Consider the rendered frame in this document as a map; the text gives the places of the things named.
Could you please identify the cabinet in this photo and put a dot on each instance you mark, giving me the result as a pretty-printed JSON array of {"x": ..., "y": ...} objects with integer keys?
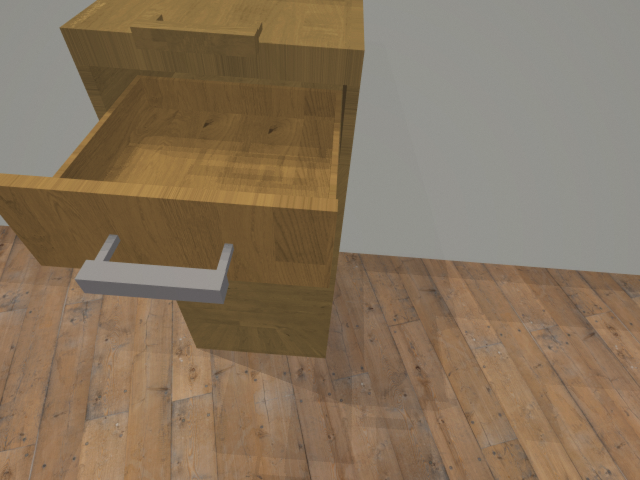
[{"x": 302, "y": 43}]

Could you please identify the handle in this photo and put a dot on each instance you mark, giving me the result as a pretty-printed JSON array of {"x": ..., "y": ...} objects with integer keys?
[
  {"x": 100, "y": 276},
  {"x": 195, "y": 38}
]

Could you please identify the drawer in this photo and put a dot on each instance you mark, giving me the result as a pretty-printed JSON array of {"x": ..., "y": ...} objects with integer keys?
[{"x": 179, "y": 167}]

